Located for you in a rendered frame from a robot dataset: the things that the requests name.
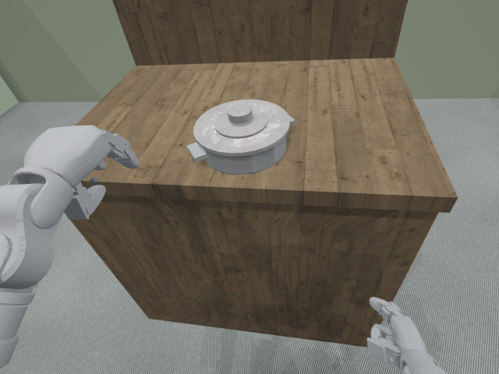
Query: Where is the lid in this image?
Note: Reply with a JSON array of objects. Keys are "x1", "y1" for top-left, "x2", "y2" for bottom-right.
[{"x1": 193, "y1": 100, "x2": 290, "y2": 157}]

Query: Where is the table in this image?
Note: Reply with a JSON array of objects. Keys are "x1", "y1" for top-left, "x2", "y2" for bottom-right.
[{"x1": 64, "y1": 0, "x2": 458, "y2": 348}]

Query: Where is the left robot hand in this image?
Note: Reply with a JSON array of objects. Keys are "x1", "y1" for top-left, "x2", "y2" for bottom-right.
[{"x1": 24, "y1": 125, "x2": 140, "y2": 220}]

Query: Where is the pot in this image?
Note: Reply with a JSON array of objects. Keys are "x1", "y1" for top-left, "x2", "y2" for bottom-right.
[{"x1": 187, "y1": 115, "x2": 296, "y2": 175}]

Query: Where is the right robot hand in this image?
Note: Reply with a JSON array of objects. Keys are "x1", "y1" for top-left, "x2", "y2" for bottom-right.
[{"x1": 367, "y1": 297, "x2": 427, "y2": 369}]

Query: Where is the left robot forearm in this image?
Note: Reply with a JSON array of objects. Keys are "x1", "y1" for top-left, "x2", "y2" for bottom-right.
[{"x1": 0, "y1": 167, "x2": 74, "y2": 368}]

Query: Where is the right robot forearm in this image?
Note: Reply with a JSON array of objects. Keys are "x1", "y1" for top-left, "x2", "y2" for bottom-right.
[{"x1": 400, "y1": 350, "x2": 447, "y2": 374}]

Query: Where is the knob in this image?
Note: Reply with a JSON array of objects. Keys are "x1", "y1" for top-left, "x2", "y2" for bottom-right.
[{"x1": 228, "y1": 104, "x2": 253, "y2": 124}]

